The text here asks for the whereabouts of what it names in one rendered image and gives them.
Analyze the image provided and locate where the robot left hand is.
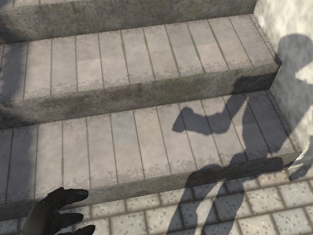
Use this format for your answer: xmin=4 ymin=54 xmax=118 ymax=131
xmin=20 ymin=187 xmax=96 ymax=235

